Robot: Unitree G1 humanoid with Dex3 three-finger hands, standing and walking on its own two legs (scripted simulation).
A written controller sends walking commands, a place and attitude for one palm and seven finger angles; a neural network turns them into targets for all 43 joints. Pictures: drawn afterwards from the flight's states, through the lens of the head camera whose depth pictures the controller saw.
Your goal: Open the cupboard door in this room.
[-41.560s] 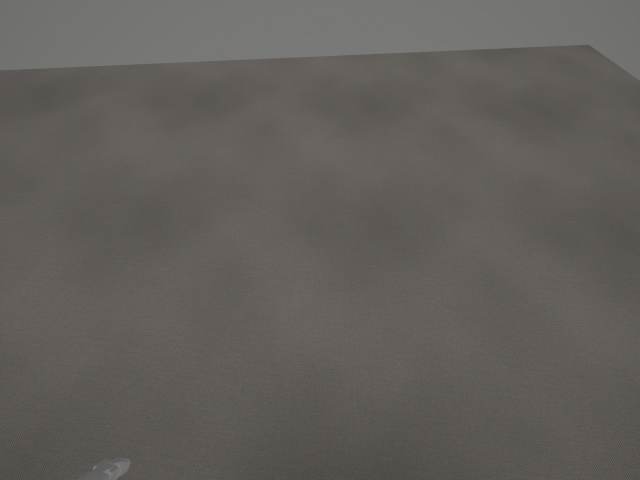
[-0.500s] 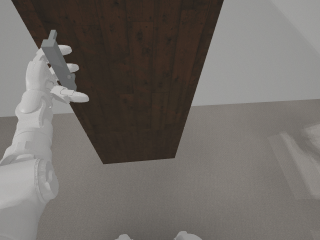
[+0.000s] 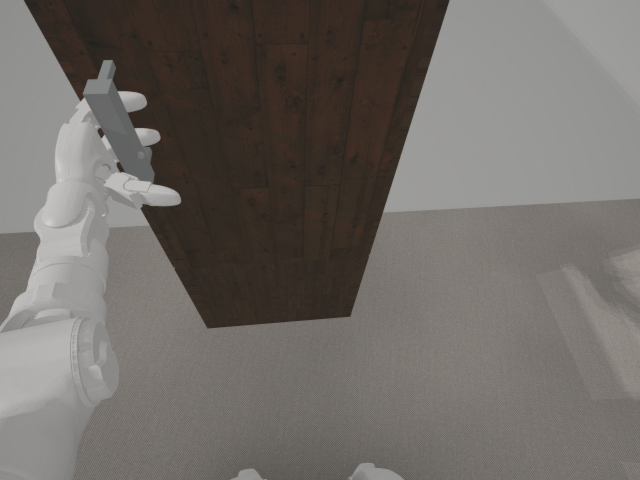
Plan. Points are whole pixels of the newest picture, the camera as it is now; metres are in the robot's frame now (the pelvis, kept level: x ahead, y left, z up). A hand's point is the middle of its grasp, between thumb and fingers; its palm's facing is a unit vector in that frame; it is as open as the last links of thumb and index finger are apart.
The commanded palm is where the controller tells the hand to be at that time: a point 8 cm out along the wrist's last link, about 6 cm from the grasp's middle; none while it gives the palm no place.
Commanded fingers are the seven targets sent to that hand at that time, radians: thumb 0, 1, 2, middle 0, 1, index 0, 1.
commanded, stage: close the thumb around the handle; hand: left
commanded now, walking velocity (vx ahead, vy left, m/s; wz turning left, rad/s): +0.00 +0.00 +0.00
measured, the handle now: (127, 127) +0.53 +0.22 +0.11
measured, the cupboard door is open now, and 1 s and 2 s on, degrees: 0 2 42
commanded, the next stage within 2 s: pull the door open along its arc in 0.74 s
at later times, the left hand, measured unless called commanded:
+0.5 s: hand (138, 156) +0.48 +0.19 +0.12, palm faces +0.03 -1.00 +0.02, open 8.4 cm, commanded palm +0.45 +0.24 +0.11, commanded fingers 0.00 0.84 0.88 -0.40 -1.34 -0.40 -1.34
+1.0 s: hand (139, 163) +0.47 +0.19 +0.12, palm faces +0.05 -1.00 +0.01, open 5.9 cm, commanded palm +0.43 +0.24 +0.11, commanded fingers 0.00 0.90 0.90 -0.40 -1.35 -0.40 -1.35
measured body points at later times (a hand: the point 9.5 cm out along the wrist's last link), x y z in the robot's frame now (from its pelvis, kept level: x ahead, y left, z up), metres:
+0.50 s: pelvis +0.00 +0.01 +0.00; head +0.08 +0.01 +0.44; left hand +0.48 +0.25 +0.12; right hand +0.02 -0.26 -0.12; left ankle +0.00 +0.10 -0.71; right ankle -0.01 -0.11 -0.71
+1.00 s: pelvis +0.00 +0.00 +0.00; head +0.07 +0.00 +0.45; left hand +0.46 +0.24 +0.12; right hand +0.03 -0.27 -0.12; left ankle +0.00 +0.10 -0.71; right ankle -0.01 -0.11 -0.71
